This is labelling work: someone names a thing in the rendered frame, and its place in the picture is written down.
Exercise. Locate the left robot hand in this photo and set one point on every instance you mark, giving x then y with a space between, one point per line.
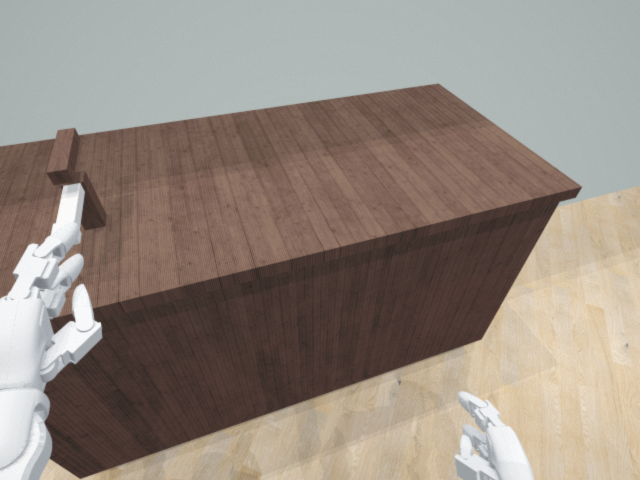
37 296

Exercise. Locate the right robot hand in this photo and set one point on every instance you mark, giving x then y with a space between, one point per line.
501 455

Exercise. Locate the tap lever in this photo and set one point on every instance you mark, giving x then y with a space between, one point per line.
70 208

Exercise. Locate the counter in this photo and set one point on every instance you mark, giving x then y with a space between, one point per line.
243 263

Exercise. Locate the left robot forearm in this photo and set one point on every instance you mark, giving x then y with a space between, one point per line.
25 442

